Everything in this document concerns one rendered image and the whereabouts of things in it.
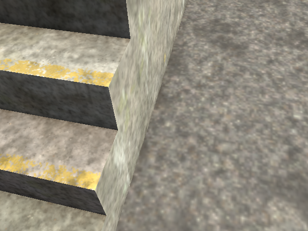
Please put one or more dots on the stairs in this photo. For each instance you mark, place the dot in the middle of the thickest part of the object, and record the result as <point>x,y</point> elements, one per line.
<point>79,80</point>

